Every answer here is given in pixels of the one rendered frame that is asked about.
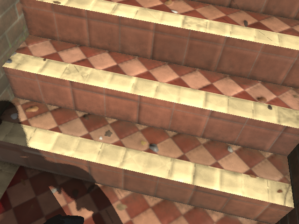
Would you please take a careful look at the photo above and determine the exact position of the robot left hand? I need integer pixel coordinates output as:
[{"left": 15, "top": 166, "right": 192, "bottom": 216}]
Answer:
[{"left": 43, "top": 214, "right": 84, "bottom": 224}]

